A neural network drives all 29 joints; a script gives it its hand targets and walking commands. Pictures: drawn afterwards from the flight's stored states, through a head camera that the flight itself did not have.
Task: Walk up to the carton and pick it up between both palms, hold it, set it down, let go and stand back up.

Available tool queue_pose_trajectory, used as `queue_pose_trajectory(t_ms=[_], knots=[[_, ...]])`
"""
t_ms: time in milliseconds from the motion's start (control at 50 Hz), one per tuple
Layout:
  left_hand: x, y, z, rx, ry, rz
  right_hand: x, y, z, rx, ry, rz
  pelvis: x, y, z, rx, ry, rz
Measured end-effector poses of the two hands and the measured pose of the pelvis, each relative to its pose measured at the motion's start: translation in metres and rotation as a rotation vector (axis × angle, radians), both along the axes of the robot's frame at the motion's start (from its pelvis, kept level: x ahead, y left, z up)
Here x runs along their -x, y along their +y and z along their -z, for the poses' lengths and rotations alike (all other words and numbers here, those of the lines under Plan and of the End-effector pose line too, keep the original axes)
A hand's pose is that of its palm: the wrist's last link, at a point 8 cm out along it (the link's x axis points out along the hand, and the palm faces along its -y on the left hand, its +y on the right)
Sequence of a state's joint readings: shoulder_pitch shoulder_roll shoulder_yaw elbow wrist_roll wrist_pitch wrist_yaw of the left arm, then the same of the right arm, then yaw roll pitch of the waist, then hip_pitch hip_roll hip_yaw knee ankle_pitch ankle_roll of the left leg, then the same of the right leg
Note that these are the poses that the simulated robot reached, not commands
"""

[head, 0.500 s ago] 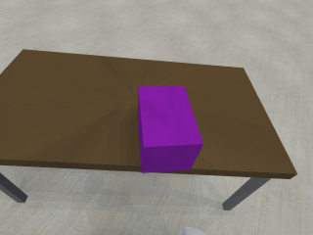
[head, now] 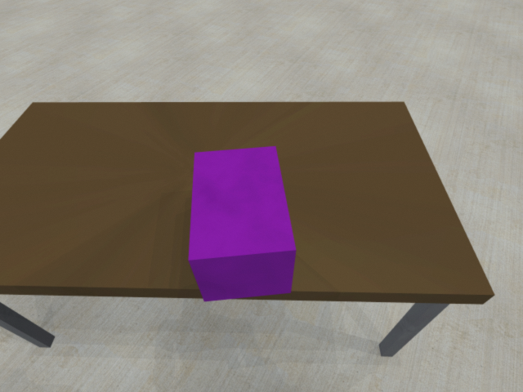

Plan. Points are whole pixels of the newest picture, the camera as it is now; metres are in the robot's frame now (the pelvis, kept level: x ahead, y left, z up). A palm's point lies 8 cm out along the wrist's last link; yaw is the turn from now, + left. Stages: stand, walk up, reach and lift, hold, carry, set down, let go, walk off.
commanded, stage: walk up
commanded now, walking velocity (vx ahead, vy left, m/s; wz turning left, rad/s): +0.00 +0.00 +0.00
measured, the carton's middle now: (241, 220) +0.48 +0.05 -0.09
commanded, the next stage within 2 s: stand in 1.68 s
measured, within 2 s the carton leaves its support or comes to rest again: neither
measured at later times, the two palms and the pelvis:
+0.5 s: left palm out of the picture -0.06 +0.30 -0.12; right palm out of the picture +0.02 -0.20 -0.13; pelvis +0.00 +0.04 +0.01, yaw +0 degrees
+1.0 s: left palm out of the picture -0.02 +0.32 -0.15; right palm out of the picture +0.02 -0.10 -0.15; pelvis +0.02 +0.11 +0.00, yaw +1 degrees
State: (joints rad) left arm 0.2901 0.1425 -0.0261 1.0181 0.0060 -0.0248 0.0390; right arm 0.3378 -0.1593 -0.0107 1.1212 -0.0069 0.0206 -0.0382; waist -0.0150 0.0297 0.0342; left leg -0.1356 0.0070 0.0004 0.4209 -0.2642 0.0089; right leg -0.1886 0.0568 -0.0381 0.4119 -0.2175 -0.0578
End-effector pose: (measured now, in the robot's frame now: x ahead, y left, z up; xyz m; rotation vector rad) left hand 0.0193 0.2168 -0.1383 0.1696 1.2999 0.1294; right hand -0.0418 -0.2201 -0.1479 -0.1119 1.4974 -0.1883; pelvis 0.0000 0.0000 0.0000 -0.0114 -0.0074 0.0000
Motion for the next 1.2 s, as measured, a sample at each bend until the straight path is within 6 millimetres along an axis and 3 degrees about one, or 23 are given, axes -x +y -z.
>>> queue_pose_trajectory(t_ms=[180, 300, 380, 440, 520, 580, 700, 880, 960, 1060, 1120, 1200], knots=[[0.018, 0.006, 0.003, 0.015, 0.049, -0.041, -0.024, 0.010, -0.005, -0.001, -0.056, -0.044, -0.003, 0.005, -0.003, -0.012, -0.013, -0.001], [0.034, 0.013, 0.002, 0.001, 0.097, -0.051, -0.028, 0.018, -0.002, -0.017, -0.067, -0.046, -0.001, 0.009, -0.003, -0.012, -0.015, -0.001], [0.047, 0.041, -0.008, -0.079, 0.085, -0.090, -0.029, 0.006, -0.001, 0.012, -0.030, -0.077, 0.007, 0.020, -0.003, -0.029, 0.002, 0.004], [0.068, 0.068, -0.017, -0.121, 0.132, -0.119, -0.046, 0.006, -0.007, 0.019, -0.094, -0.085, 0.006, 0.032, -0.006, -0.045, 0.011, 0.002], [0.077, 0.088, -0.010, -0.092, 0.182, -0.117, -0.069, 0.022, -0.019, 0.036, -0.193, -0.075, -0.003, 0.049, -0.007, -0.043, 0.017, -0.001], [0.072, 0.102, 0.006, -0.053, 0.180, -0.119, -0.076, 0.043, -0.015, 0.069, -0.208, -0.076, -0.008, 0.070, 0.003, -0.005, 0.010, -0.004], [0.050, 0.107, 0.012, 0.025, 0.169, -0.113, -0.067, 0.100, -0.022, 0.034, -0.168, -0.093, -0.013, 0.096, -0.005, 0.014, -0.001, -0.014], [0.042, 0.104, 0.014, 0.047, 0.184, -0.098, -0.055, 0.123, -0.013, 0.005, -0.118, -0.101, -0.015, 0.110, -0.003, -0.011, 0.002, -0.020], [0.041, 0.102, 0.012, 0.029, 0.177, -0.086, -0.058, 0.122, -0.002, -0.020, -0.123, -0.084, -0.016, 0.110, 0.001, -0.024, -0.009, -0.015], [0.041, 0.101, 0.008, 0.021, 0.180, -0.071, -0.058, 0.113, -0.004, -0.007, -0.136, -0.063, -0.016, 0.106, -0.001, -0.017, -0.007, -0.020], [0.035, 0.109, 0.007, -0.007, 0.190, -0.052, -0.046, 0.085, -0.015, 0.070, -0.132, -0.040, -0.010, 0.095, -0.003, 0.006, 0.004, -0.027], [0.007, 0.106, 0.004, -0.014, 0.103, -0.046, -0.022, 0.044, -0.029, 0.146, -0.068, -0.022, -0.006, 0.077, -0.007, 0.022, 0.014, -0.024]])
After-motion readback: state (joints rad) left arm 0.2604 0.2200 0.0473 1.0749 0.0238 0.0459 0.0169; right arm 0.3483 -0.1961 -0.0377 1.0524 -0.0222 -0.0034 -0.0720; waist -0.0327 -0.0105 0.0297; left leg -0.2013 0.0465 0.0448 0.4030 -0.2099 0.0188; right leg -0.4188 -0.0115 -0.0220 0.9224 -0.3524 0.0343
